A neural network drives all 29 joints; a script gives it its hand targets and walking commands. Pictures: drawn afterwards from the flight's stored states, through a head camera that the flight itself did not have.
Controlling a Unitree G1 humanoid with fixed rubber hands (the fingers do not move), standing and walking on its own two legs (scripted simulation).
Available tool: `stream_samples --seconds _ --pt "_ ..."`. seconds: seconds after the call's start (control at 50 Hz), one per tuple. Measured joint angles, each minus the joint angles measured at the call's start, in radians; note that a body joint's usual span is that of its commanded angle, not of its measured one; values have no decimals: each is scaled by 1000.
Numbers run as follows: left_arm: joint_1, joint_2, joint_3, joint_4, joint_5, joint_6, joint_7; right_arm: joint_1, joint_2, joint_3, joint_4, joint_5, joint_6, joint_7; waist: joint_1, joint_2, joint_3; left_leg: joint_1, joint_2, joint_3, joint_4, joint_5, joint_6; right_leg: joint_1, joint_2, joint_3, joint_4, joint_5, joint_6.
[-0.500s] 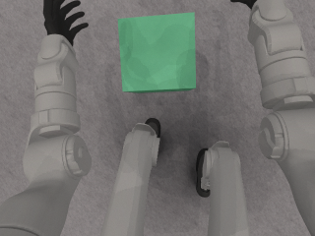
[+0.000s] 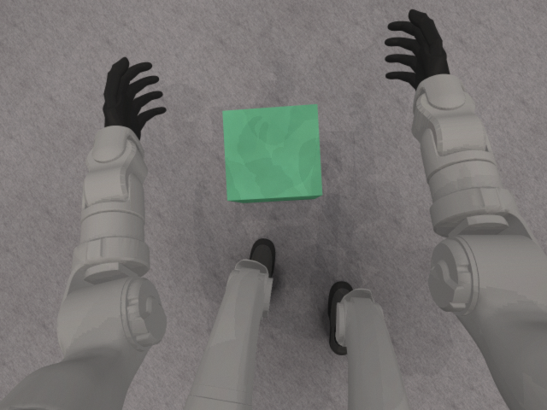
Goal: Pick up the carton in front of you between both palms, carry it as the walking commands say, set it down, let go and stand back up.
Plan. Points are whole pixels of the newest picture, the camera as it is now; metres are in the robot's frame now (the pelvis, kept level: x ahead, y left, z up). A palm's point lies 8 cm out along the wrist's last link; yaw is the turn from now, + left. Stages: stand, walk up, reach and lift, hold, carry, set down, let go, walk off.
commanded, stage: let go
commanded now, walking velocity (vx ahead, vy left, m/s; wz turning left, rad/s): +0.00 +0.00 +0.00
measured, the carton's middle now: (274, 161) +0.47 +0.13 -0.52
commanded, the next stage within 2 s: stand in 1.30 s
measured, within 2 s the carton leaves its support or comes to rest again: neither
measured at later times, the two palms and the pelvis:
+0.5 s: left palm (54, 256) +0.27 +0.28 +0.02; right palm (512, 219) +0.37 -0.14 +0.01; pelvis +0.06 +0.02 +0.10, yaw +3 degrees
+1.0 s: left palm (93, 301) +0.25 +0.21 +0.06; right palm out of the picture +0.27 -0.26 +0.07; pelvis +0.10 -0.03 +0.13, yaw +3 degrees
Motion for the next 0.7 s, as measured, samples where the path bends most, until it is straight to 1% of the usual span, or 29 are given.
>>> stream_samples --seconds 0.06,0.12,0.18,0.24,0.36,0.46,0.56,0.62,0.7 --pt "102 -6 -29 -41 29 -12 -31 124 53 -15 -81 -25 -10 -29 -16 8 -1 77 3 3 -63 13 6 80 -1 4 -77 23 4" --pt "222 -6 -73 -86 48 -20 -64 279 104 -16 -174 -34 -21 -59 -28 16 6 172 5 9 -124 21 13 178 -3 11 -153 44 8" --pt "336 1 -122 -124 49 -30 -90 427 139 -8 -253 -31 -34 -79 -34 23 23 279 4 17 -181 27 20 287 -8 20 -222 59 12" --pt "440 14 -172 -151 32 -46 -105 548 154 3 -301 -22 -54 -83 -38 31 39 388 -2 24 -235 31 25 398 -17 26 -284 69 15" --pt "641 31 -261 -201 -16 -88 -106 725 150 30 -310 -8 -114 -49 -46 38 59 594 -23 26 -324 32 31 612 -43 25 -383 73 13" --pt "815 24 -322 -256 -44 -119 -82 858 133 50 -293 3 -164 -16 -49 38 78 765 -38 17 -392 29 28 790 -60 14 -459 71 2" --pt "975 7 -370 -310 -55 -140 -56 998 112 71 -297 18 -205 9 -54 47 105 939 -43 7 -466 32 19 970 -68 4 -544 79 -6" --pt "1053 -1 -388 -330 -58 -147 -46 1080 98 87 -313 25 -220 23 -63 53 119 1043 -43 3 -514 37 11 1075 -69 0 -595 87 -13" --pt "1126 -2 -398 -336 -58 -148 -41 1177 79 114 -340 41 -225 38 -85 51 135 1175 -41 0 -580 47 0 1200 -69 -2 -650 94 -26"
